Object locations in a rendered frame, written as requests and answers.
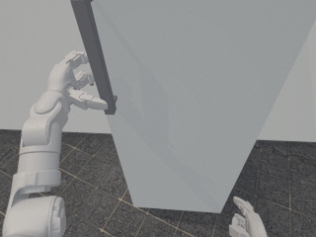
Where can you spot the handle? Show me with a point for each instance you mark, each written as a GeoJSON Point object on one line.
{"type": "Point", "coordinates": [88, 30]}

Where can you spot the fridge door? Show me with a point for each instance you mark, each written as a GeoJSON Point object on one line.
{"type": "Point", "coordinates": [195, 82]}

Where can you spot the left robot hand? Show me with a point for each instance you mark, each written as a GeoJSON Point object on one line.
{"type": "Point", "coordinates": [62, 79]}

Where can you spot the robot left upper arm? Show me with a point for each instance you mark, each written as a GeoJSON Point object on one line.
{"type": "Point", "coordinates": [36, 217]}

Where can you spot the robot left forearm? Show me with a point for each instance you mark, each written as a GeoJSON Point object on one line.
{"type": "Point", "coordinates": [40, 149]}

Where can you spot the right robot hand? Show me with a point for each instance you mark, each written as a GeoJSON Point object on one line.
{"type": "Point", "coordinates": [250, 226]}

